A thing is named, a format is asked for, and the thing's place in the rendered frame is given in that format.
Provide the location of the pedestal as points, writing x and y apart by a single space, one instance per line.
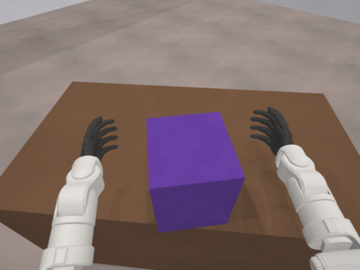
264 231

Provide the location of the robot left hand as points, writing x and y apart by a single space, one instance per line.
92 144

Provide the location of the robot right hand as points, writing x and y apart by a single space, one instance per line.
278 130

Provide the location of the carton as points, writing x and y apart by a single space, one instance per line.
194 174

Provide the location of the right robot forearm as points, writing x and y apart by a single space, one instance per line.
325 227

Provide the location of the right robot upper arm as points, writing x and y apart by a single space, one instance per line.
336 260

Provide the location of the left robot forearm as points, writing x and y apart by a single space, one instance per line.
70 242

